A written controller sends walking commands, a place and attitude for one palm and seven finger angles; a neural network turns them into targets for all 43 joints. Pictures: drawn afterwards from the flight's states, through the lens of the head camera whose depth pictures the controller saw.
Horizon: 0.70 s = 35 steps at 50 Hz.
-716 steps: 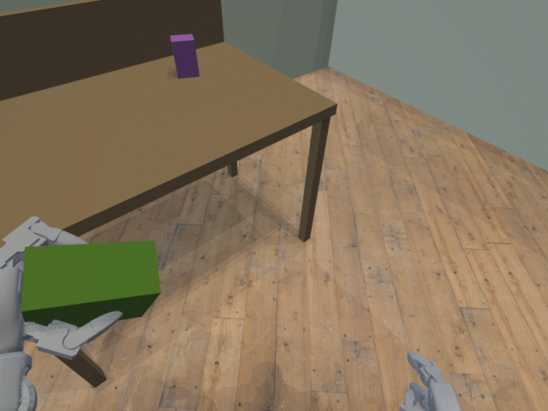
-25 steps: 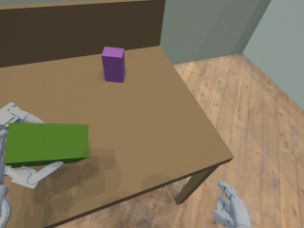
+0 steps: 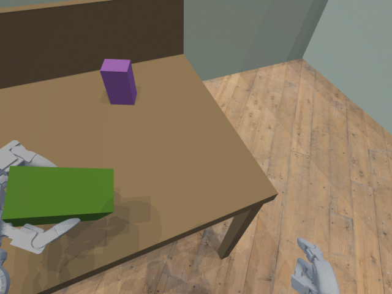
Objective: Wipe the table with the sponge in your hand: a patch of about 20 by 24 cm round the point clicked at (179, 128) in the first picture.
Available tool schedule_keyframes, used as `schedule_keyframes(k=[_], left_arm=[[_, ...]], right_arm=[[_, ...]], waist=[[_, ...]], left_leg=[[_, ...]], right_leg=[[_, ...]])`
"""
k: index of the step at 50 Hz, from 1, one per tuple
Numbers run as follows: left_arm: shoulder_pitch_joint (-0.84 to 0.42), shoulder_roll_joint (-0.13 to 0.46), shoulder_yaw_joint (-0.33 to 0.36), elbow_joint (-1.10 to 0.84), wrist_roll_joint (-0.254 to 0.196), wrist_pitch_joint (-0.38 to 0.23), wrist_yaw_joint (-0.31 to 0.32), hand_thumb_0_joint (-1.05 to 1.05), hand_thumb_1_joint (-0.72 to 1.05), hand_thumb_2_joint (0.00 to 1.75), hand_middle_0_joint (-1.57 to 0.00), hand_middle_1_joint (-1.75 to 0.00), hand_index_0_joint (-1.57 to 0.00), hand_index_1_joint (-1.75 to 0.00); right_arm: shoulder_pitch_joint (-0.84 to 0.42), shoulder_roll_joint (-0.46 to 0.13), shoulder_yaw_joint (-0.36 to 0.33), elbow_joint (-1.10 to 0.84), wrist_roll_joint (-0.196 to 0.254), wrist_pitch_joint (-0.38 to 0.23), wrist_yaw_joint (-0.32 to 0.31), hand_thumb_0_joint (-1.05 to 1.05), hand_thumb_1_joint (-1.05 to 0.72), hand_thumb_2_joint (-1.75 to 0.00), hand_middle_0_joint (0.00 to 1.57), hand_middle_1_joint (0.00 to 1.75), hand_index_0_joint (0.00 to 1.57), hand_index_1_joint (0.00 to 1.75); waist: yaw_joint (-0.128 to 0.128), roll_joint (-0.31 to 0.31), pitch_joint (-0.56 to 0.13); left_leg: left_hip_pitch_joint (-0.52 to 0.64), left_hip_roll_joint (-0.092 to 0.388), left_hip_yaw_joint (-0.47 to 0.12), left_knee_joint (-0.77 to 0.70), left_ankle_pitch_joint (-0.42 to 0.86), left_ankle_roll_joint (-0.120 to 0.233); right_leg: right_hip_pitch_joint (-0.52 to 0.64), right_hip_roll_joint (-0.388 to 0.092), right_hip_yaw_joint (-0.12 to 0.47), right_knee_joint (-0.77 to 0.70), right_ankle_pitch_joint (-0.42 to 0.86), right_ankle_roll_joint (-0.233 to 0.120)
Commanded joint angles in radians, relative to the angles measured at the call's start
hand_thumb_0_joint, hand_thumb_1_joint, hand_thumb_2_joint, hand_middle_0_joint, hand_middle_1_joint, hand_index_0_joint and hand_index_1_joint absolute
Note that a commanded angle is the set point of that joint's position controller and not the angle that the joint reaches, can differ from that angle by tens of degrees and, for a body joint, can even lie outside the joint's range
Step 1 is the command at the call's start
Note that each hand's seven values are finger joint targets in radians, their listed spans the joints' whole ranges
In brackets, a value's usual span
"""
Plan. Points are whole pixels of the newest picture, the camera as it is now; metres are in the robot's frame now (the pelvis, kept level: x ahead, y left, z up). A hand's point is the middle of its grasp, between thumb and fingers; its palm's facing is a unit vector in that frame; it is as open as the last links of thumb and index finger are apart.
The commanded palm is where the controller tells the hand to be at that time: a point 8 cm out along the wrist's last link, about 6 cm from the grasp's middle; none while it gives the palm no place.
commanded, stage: come to a stop and stand still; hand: left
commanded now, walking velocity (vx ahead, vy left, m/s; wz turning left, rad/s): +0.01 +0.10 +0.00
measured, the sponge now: (76, 197) +0.23 +0.20 +0.14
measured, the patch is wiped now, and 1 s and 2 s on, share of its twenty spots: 0.00 0.00 0.00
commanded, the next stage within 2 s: look again from close up in 0.80 s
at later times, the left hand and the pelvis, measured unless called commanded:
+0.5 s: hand (11, 190) +0.24 +0.30 +0.14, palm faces +0.22 -0.86 -0.46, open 10.1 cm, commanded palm +0.17 +0.34 +0.18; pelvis +0.01 +0.06 +0.00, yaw -1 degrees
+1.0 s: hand out of the picture +0.21 +0.32 +0.16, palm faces +0.37 -0.84 -0.39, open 10.1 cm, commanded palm +0.15 +0.35 +0.18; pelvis -0.01 +0.07 +0.00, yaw +0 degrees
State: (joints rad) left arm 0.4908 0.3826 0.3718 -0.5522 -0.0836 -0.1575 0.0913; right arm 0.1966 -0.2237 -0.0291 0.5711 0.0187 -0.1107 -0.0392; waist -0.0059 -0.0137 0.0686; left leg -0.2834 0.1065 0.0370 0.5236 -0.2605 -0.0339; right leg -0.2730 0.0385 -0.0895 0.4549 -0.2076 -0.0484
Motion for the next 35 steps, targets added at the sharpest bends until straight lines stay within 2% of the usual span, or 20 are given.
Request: schedule_keyframes(k=[1,7,8,9,10,12,13,14,15,18,19,20,23,24,25,26,28,30,32,35], left_arm=[[-0.011,0.177,0.132,-0.197,-0.005,-0.061,0.049,0.0,0.1,1.3,-1.2,-1.6,-1.2,-1.6],[-0.029,0.172,0.123,-0.162,0.006,-0.057,0.05,0.0,0.1,1.3,-1.2,-1.6,-1.2,-1.6],[-0.962,0.903,0.651,-0.291,0.141,-0.144,0.028,0.0,0.1,1.3,-1.2,-1.6,-1.2,-1.6],[-0.74,0.548,0.398,0.076,0.058,-0.098,0.005,0.0,0.1,1.3,-1.2,-1.6,-1.2,-1.6],[-0.515,0.315,0.223,0.132,0.055,-0.097,-0.017,0.0,0.1,1.3,-1.2,-1.6,-1.2,-1.6],[-0.254,0.2,0.116,0.078,0.029,-0.111,-0.043,0.0,0.1,1.3,-1.2,-1.6,-1.2,-1.6],[-0.159,0.154,0.075,0.008,0.024,-0.115,-0.041,0.0,0.1,1.3,-1.2,-1.6,-1.2,-1.6],[-0.068,0.082,0.024,0.003,0.008,-0.11,-0.039,0.0,0.1,1.3,-1.2,-1.6,-1.2,-1.6],[-0.064,0.102,0.027,-0.071,0.02,-0.112,-0.034,0.0,0.1,1.3,-1.2,-1.6,-1.2,-1.6],[-0.079,0.202,0.126,-0.124,0.037,-0.113,-0.009,0.0,0.1,1.3,-1.2,-1.6,-1.2,-1.6],[-0.085,0.262,0.201,-0.131,0.04,-0.112,0.008,0.0,0.1,1.3,-1.2,-1.6,-1.2,-1.6],[-0.09,0.215,0.17,-0.123,0.034,-0.12,0.004,0.0,0.1,1.3,-1.2,-1.6,-1.2,-1.6],[-0.156,0.259,0.201,-0.18,0.032,-0.138,0.006,0.0,0.1,1.3,-1.2,-1.6,-1.2,-1.6],[-0.19,0.3,0.238,-0.201,0.039,-0.136,0.011,0.0,0.1,1.3,-1.2,-1.6,-1.2,-1.6],[-0.188,0.242,0.185,-0.195,0.038,-0.142,0.005,0.0,0.1,1.3,-1.2,-1.6,-1.2,-1.6],[-0.192,0.255,0.188,-0.202,0.039,-0.142,0.005,0.0,0.1,1.3,-1.2,-1.6,-1.2,-1.6],[-0.191,0.225,0.155,-0.215,0.044,-0.143,0.002,0.0,0.1,1.3,-1.2,-1.6,-1.2,-1.6],[-0.159,0.155,0.104,-0.188,0.043,-0.14,-0.001,0.0,0.1,1.3,-1.2,-1.6,-1.2,-1.6],[-0.172,0.153,0.09,-0.198,0.051,-0.135,-0.001,0.0,0.1,1.3,-1.2,-1.6,-1.2,-1.6],[-0.154,0.111,0.064,-0.115,0.048,-0.12,0.001,0.0,0.1,1.3,-1.2,-1.6,-1.2,-1.6]], right_arm=[[-0.087,-0.101,-0.021,-0.153,0.003,-0.053,-0.015,0.0,-0.9,-0.9,0.2,0.3,0.2,0.3],[-0.085,-0.108,-0.019,-0.143,0.002,-0.047,-0.019,0.0,-0.9,-0.9,0.2,0.3,0.2,0.3],[0.088,-0.124,-0.052,-0.084,-0.05,-0.094,-0.027,0.0,-0.9,-0.9,0.2,0.3,0.2,0.3],[-0.021,-0.103,-0.045,-0.032,-0.003,-0.07,-0.035,0.0,-0.9,-0.9,0.2,0.3,0.2,0.3],[-0.005,-0.108,-0.045,-0.075,-0.006,-0.082,-0.016,0.0,-0.9,-0.9,0.2,0.3,0.2,0.3],[0.003,-0.12,-0.042,-0.115,0.007,-0.091,0.018,0.0,-0.9,-0.9,0.2,0.3,0.2,0.3],[-0.007,-0.111,-0.038,-0.129,0.012,-0.093,0.036,0.0,-0.9,-0.9,0.2,0.3,0.2,0.3],[-0.042,-0.098,-0.032,-0.126,0.024,-0.102,0.05,0.0,-0.9,-0.9,0.2,0.3,0.2,0.3],[-0.026,-0.104,-0.028,-0.14,0.015,-0.099,0.056,0.0,-0.9,-0.9,0.2,0.3,0.2,0.3],[-0.054,-0.103,-0.023,-0.148,0.003,-0.106,0.043,0.0,-0.9,-0.9,0.2,0.3,0.2,0.3],[-0.078,-0.103,-0.017,-0.139,0.005,-0.104,0.037,0.0,-0.9,-0.9,0.2,0.3,0.2,0.3],[-0.065,-0.092,-0.008,-0.151,-0.001,-0.099,0.029,0.0,-0.9,-0.9,0.2,0.3,0.2,0.3],[-0.052,-0.086,-0.005,-0.168,0.0,-0.102,0.015,0.0,-0.9,-0.9,0.2,0.3,0.2,0.3],[-0.071,-0.087,-0.002,-0.163,0.001,-0.106,0.015,0.0,-0.9,-0.9,0.2,0.3,0.2,0.3],[-0.051,-0.077,0.0,-0.165,-0.003,-0.105,0.015,0.0,-0.9,-0.9,0.2,0.3,0.2,0.3],[-0.039,-0.083,-0.001,-0.167,-0.006,-0.108,0.017,0.0,-0.9,-0.9,0.2,0.3,0.2,0.3],[-0.029,-0.084,-0.004,-0.162,-0.006,-0.116,0.024,0.0,-0.9,-0.9,0.2,0.3,0.2,0.3],[-0.027,-0.083,0.002,-0.15,-0.009,-0.122,0.032,0.0,-0.9,-0.9,0.2,0.3,0.2,0.3],[-0.026,-0.091,-0.005,-0.145,-0.01,-0.121,0.037,0.0,-0.9,-0.9,0.2,0.3,0.2,0.3],[-0.036,-0.09,0.007,-0.14,-0.01,-0.106,0.036,0.0,-0.9,-0.9,0.2,0.3,0.2,0.3]], waist=[[0.01,0.0,-0.178],[0.013,-0.002,-0.164],[0.06,-0.107,-0.041],[0.02,0.099,-0.107],[0.028,0.142,-0.163],[0.054,0.058,-0.223],[0.058,0.033,-0.241],[0.057,0.063,-0.25],[0.054,0.026,-0.229],[0.053,-0.049,-0.18],[0.053,-0.001,-0.178],[0.046,0.01,-0.168],[0.045,0.121,-0.187],[0.049,0.162,-0.207],[0.048,0.178,-0.2],[0.046,0.196,-0.206],[0.044,0.171,-0.226],[0.04,0.168,-0.222],[0.034,0.156,-0.209],[0.032,0.118,-0.169]], left_leg=[[0.078,-0.049,-0.032,-0.014,0.027,0.052],[0.079,-0.018,-0.048,-0.079,0.14,0.053],[-0.023,-0.06,0.086,0.066,0.115,0.028],[0.041,-0.029,-0.004,-0.032,0.077,0.039],[0.103,-0.038,0.011,-0.06,0.096,0.033],[0.107,-0.048,0.037,-0.084,0.148,0.048],[0.105,-0.047,0.034,-0.099,0.166,0.053],[0.145,-0.028,0.023,-0.121,0.164,0.063],[0.118,-0.017,0.001,-0.13,0.2,0.062],[0.086,-0.009,-0.025,-0.14,0.211,0.049],[0.093,-0.006,-0.022,-0.157,0.212,0.047],[0.076,-0.005,-0.031,-0.163,0.217,0.049],[0.1,0.002,-0.04,-0.145,0.33,0.045],[0.126,0.009,-0.039,-0.148,0.348,0.042],[0.125,0.017,-0.045,-0.14,0.388,0.043],[0.133,0.022,-0.045,-0.132,0.427,0.04],[0.156,0.027,-0.043,-0.109,0.468,0.035],[0.181,0.032,-0.045,-0.122,0.478,0.027],[0.177,0.045,-0.05,-0.121,0.498,0.021],[0.118,0.034,-0.045,-0.141,0.357,0.016]], right_leg=[[0.052,-0.179,0.219,-0.194,-0.005,0.015],[0.12,-0.153,0.162,-0.138,0.157,0.025],[0.004,-0.136,0.207,-0.226,0.239,0.119],[0.02,-0.227,0.195,-0.132,0.189,-0.031],[0.066,-0.174,0.21,-0.087,0.22,-0.034],[0.168,-0.159,0.179,-0.064,0.291,0.042],[0.207,-0.155,0.164,-0.056,0.296,0.057],[0.177,-0.136,0.148,-0.039,0.231,0.055],[0.192,-0.126,0.116,-0.04,0.229,0.048],[0.182,-0.12,0.107,-0.043,0.222,0.038],[0.166,-0.108,0.09,-0.02,0.192,0.04],[0.165,-0.111,0.07,-0.017,0.186,0.039],[0.167,-0.112,0.071,0.023,0.229,0.033],[0.151,-0.1,0.06,0.051,0.202,0.036],[0.147,-0.104,0.039,0.045,0.189,0.034],[0.152,-0.104,0.036,0.05,0.192,0.034],[0.154,-0.106,0.035,0.042,0.194,0.032],[0.119,-0.094,0.017,0.048,0.127,0.033],[0.114,-0.097,0.024,0.047,0.132,0.033],[0.114,-0.094,0.022,0.007,0.128,0.035]])
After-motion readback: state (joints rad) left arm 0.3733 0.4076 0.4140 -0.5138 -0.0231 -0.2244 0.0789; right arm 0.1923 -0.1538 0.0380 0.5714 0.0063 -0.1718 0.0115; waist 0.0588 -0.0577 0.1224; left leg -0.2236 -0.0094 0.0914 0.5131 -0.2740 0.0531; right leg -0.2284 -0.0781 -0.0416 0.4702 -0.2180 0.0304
